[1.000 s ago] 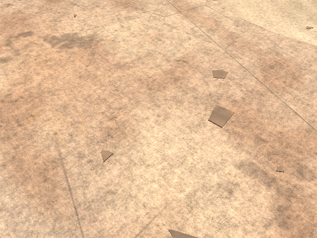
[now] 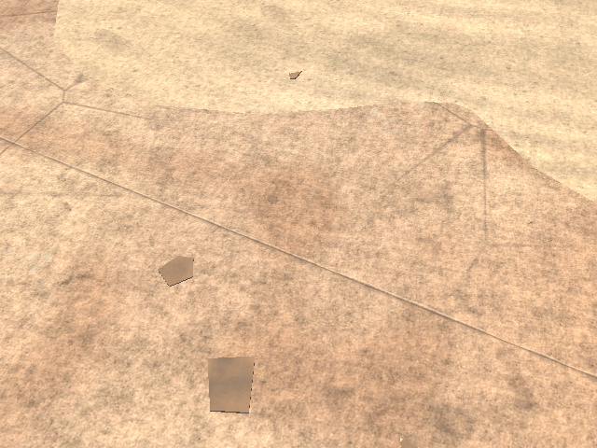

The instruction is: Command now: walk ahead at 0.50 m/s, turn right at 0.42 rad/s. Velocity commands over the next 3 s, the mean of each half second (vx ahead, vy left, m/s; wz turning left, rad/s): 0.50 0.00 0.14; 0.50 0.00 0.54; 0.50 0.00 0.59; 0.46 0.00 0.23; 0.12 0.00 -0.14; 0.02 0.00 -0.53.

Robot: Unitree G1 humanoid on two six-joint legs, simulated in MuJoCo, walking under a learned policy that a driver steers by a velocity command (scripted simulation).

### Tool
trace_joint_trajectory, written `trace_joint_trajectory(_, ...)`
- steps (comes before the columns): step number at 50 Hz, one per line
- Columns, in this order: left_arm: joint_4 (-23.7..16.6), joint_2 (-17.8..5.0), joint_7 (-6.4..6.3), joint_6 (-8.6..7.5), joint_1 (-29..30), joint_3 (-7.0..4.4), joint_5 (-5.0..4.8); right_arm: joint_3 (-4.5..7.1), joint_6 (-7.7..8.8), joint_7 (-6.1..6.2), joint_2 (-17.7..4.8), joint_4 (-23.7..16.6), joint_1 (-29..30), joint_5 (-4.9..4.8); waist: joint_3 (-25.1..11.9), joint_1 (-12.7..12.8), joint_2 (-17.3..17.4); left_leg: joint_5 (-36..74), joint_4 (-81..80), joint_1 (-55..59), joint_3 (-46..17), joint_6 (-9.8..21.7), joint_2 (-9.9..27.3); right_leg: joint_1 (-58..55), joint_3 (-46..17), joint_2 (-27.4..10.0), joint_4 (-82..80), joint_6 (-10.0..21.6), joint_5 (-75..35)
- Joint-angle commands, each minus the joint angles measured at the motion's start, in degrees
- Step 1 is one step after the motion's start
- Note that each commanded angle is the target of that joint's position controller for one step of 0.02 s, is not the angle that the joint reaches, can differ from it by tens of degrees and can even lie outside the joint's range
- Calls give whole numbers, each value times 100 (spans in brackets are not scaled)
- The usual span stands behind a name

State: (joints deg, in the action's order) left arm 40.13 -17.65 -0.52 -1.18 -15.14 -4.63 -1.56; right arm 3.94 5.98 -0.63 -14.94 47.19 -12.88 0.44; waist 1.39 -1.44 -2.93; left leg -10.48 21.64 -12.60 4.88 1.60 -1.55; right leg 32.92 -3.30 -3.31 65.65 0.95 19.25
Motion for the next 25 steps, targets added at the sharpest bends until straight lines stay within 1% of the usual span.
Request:
trace_joint_trajectory(1, -518, -94, 7, -57, 84, -4, 53, 173, 130, -12, -803, -182, -16, -15, -79, 49, 674, 770, -1349, 464, -1403, 1107, 1673, 686, -336, -348, -562, -40, -449)
trace_joint_trajectory(2, -542, -49, 21, -85, 168, 28, 77, 177, 123, -27, -848, -131, -56, -32, -91, 63, 631, 966, -1375, 508, -1265, 1142, 1633, 661, -301, -335, -919, -43, -695)
trace_joint_trajectory(3, -578, -33, 51, -121, 314, 56, 100, 174, 99, -36, -886, -109, -33, -72, -64, 72, 618, 1123, -1392, 521, -1105, 1131, 1547, 600, -169, -344, -1340, -43, -990)
trace_joint_trajectory(5, -659, 15, 122, -225, 779, 112, 121, 171, 27, -35, -965, -87, -75, -166, 60, -56, 608, 1302, -1366, 415, -817, 1025, 1328, 302, 131, -267, -2235, -55, -1561)
trace_joint_trajectory(6, -701, 33, 157, -267, 1029, 132, 111, 178, -6, -34, -1029, -50, -214, -196, 98, -160, 601, 1325, -1318, 393, -765, 988, 1282, 121, 245, -174, -2573, -88, -1732)
trace_joint_trajectory(7, -754, 25, 191, -297, 1241, 140, 88, 188, -36, -33, -1100, 5, -401, -211, 117, -251, 612, 1324, -1268, 461, -809, 976, 1321, 9, 312, -92, -2810, -118, -1792)
trace_joint_trajectory(9, -850, -82, 240, -345, 1491, 118, 35, 202, -100, -27, -1206, 96, -647, -237, 132, -294, 721, 1288, -1078, 730, -1002, 922, 1478, -129, 295, 17, -3215, -105, -1667)
trace_joint_trajectory(10, -876, -169, 256, -369, 1517, 90, 21, 209, -131, -18, -1243, 128, -697, -253, 115, -245, 801, 1281, -946, 854, -1113, 868, 1561, -249, 266, 60, -3399, -59, -1530)
trace_joint_trajectory(11, -859, -274, 260, -392, 1406, 48, 15, 213, -164, -5, -1276, 159, -710, -261, 58, -122, 876, 1327, -783, 926, -1202, 798, 1625, -511, 258, 109, -3587, 1, -1417)
trace_joint_trajectory(12, -770, -386, 247, -410, 1076, -16, 27, 206, -193, 11, -1291, 171, -644, -275, -98, 140, 899, 1681, -436, 853, -1150, 687, 1581, -1121, 333, 200, -3856, 102, -1465)
trace_joint_trajectory(13, -559, -623, 199, -411, 422, -148, 77, 156, -197, 18, -1162, 180, -674, -259, -508, 466, 817, 2227, 351, 632, -945, 530, 1311, -2198, 391, 285, -3985, 252, -1494)
trace_joint_trajectory(14, -401, -968, 125, -399, -516, -278, 185, 27, -166, 14, -839, 69, -614, -159, -1264, 907, 554, 1472, 1763, -225, -690, 282, 997, -3740, -238, -430, -3740, 561, -1623)
trace_joint_trajectory(15, -348, -1531, 60, -329, -995, -390, 296, -176, -77, 9, -188, -125, -1134, -93, -2121, 771, -961, -1276, 3918, -2351, -317, -140, 216, -5670, -2532, -2039, -3966, 1341, -1127)
trace_joint_trajectory(16, -309, -1134, 81, -316, -1130, -287, 284, -84, -17, 12, -577, -66, -1061, -232, -2367, 898, -967, -2340, 4892, -2919, -1042, -138, 217, -5439, -3539, -2195, -4527, 1540, -469)
trace_joint_trajectory(17, -275, -832, 92, -327, -821, -174, 213, 39, -19, 8, -935, -173, -704, -346, -1483, 830, -706, -1987, 5214, -3344, -1103, -94, 474, -4834, -2705, -1978, -4644, 1331, -382)
trace_joint_trajectory(18, -266, -599, 104, -344, -476, -97, 173, 41, -50, 22, -899, -221, -463, -320, -1016, 675, -547, -1530, 5102, -3301, -980, -81, 685, -4167, -2007, -1716, -4791, 1176, -540)
trace_joint_trajectory(19, -240, -391, 132, -370, -127, -36, 167, 59, -106, 35, -852, -233, -343, -246, -633, 499, -442, -1171, 4851, -3127, -956, -102, 824, -3524, -1504, -1495, -5031, 1094, -749)
trace_joint_trajectory(20, -220, -260, 145, -418, 121, -6, 188, 86, -195, 38, -783, -208, -417, -220, -417, 299, -536, -894, 4647, -2795, -1015, -125, 956, -3015, -1083, -1340, -5272, 1017, -993)
trace_joint_trajectory(21, -183, -231, 147, -461, 281, -19, 207, 72, -280, 31, -656, -193, -498, -233, -307, 171, -519, -722, 4565, -2540, -1004, -157, 986, -2681, -800, -1284, -5475, 1000, -1161)
trace_joint_trajectory(22, -135, -256, 135, -507, 354, -44, 216, 53, -344, 25, -526, -219, -482, -235, -223, 98, -418, -579, 4494, -2485, -989, -197, 994, -2513, -557, -1296, -5621, 1033, -1445)
trace_joint_trajectory(23, -85, -306, 114, -542, 380, -72, 223, 48, -390, 24, -471, -277, -404, -223, -139, 55, -313, -412, 4379, -2540, -1009, -232, 1003, -2446, -329, -1315, -5721, 1056, -1689)
trace_joint_trajectory(25, 31, -395, 60, -566, 326, -120, 247, 44, -436, 15, -426, -398, -168, -190, -17, 56, -135, 4, 3925, -2735, -1057, -282, 1008, -2498, 82, -1321, -5818, 1057, -1944)
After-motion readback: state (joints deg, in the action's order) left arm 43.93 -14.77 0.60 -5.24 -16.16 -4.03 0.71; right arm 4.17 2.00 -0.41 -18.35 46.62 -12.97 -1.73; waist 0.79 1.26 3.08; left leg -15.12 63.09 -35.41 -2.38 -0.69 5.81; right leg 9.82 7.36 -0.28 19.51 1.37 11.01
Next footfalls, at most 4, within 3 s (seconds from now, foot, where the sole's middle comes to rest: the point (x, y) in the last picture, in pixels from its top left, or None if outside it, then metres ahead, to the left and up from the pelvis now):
0.28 right None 0.31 -0.16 -0.78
0.78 left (229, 428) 0.53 0.16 -0.78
1.28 right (258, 297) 0.87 0.10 -0.78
1.78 left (108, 294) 0.88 0.49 -0.78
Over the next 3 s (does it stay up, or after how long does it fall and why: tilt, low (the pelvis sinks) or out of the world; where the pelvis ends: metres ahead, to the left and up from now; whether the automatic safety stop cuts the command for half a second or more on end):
stays up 1.01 0.48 0.00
